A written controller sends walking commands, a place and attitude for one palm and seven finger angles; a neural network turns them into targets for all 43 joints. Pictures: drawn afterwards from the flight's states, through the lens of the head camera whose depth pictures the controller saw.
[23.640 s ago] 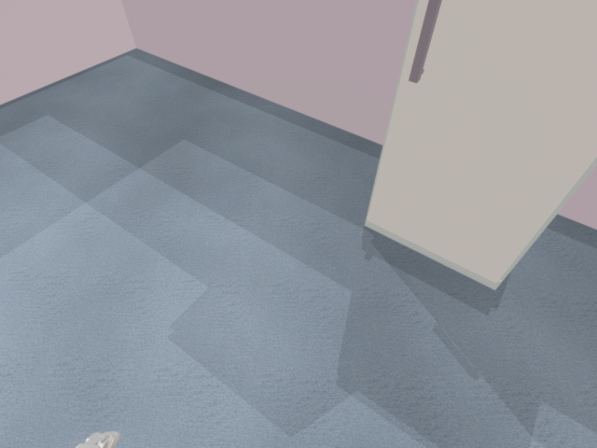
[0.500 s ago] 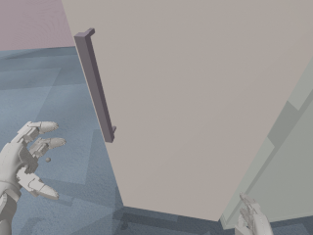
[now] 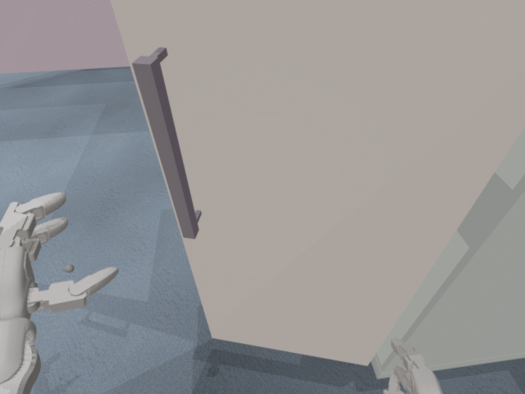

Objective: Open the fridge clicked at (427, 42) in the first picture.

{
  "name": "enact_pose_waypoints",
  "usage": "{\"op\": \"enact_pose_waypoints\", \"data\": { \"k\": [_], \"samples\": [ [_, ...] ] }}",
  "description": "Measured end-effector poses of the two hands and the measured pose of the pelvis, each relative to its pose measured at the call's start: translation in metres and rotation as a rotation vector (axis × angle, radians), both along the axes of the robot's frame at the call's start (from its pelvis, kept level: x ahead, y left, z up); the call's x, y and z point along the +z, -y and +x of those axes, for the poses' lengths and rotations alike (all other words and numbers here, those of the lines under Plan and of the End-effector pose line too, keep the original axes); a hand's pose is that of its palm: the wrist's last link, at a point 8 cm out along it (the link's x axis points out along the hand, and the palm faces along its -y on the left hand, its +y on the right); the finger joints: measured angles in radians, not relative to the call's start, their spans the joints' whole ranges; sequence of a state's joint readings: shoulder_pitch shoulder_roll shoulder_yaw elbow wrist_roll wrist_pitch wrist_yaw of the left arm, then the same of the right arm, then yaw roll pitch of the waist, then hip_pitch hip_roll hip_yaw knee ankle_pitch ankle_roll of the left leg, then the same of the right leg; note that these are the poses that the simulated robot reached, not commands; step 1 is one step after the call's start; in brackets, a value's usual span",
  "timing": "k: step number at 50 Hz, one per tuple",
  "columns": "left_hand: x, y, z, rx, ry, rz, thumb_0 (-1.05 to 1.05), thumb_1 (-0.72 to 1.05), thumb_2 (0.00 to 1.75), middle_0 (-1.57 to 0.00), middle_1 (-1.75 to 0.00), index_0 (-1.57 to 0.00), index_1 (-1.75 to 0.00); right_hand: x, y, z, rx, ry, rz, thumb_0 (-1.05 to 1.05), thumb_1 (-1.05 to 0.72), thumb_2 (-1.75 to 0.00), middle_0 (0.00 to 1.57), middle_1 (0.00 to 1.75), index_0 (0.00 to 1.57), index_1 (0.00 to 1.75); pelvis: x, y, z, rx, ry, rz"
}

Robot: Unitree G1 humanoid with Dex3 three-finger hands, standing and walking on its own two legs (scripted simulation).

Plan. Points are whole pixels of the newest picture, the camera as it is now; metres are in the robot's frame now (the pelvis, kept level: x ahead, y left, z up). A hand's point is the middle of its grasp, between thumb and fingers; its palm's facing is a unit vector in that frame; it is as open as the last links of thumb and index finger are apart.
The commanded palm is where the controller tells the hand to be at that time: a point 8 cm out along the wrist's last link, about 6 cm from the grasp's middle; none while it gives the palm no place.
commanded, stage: draw the hand back to the body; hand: left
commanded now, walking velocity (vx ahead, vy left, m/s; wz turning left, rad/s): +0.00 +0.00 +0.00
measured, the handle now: (178, 159) +0.42 +0.20 +0.16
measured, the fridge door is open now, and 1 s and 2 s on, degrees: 73 73 73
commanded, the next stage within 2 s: step back with the hand held close in 0.68 s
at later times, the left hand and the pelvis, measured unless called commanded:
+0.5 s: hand (58, 264) +0.20 +0.28 +0.16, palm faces +0.48 -0.80 -0.36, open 7.6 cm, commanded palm +0.15 +0.31 +0.17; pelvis +0.01 +0.01 +0.00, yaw +0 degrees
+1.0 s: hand (64, 267) +0.20 +0.27 +0.16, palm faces +0.42 -0.80 -0.42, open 7.4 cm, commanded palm +0.14 +0.31 +0.18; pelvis -0.01 +0.01 +0.00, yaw -1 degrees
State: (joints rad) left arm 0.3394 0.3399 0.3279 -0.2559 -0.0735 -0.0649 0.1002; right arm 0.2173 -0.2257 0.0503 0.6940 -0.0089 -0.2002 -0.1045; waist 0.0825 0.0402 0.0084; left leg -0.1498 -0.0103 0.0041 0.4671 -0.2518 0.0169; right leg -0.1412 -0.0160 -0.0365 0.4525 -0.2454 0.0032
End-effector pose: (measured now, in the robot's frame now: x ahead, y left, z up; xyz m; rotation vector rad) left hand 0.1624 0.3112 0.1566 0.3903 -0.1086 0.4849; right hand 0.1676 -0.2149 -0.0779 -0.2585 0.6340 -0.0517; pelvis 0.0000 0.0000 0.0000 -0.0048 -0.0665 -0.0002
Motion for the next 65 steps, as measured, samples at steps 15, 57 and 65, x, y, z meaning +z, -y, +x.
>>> {"op": "enact_pose_waypoints", "data": {
  "k": [15, 57, 65],
  "samples": [
    [0.014, -0.001, -0.001, -0.016, 0.012, 0.044, 0.01, 0.59, 0.75, -0.22, -0.48, -0.22, -0.48, 0.012, -0.001, 0.024, -0.006, 0.024, -0.002, 0.01, -0.9, -0.9, 0.2, 0.3, 0.2, 0.3, 0.003, -0.005, 0.013, -0.011, 0.008, -0.001],
    [0.014, 0.0, -0.023, -0.131, -0.017, 0.153, 0.02, 0.89, 0.9, -0.21, -0.3, -0.21, -0.3, 0.015, 0.015, -0.024, -0.134, -0.051, -0.052, 0.01, -0.9, -0.9, 0.2, 0.3, 0.2, 0.3, 0.0, -0.017, -0.026, -0.02, -0.071, -0.007],
    [0.023, -0.014, -0.056, -0.101, 0.069, 0.225, 0.02, 0.89, 0.9, -0.21, -0.3, -0.22, -0.3, 0.009, 0.004, -0.057, -0.123, -0.045, -0.053, 0.01, -0.9, -0.9, 0.2, 0.3, 0.2, 0.3, -0.008, -0.023, -0.054, -0.012, -0.061, -0.008]
  ]
}}
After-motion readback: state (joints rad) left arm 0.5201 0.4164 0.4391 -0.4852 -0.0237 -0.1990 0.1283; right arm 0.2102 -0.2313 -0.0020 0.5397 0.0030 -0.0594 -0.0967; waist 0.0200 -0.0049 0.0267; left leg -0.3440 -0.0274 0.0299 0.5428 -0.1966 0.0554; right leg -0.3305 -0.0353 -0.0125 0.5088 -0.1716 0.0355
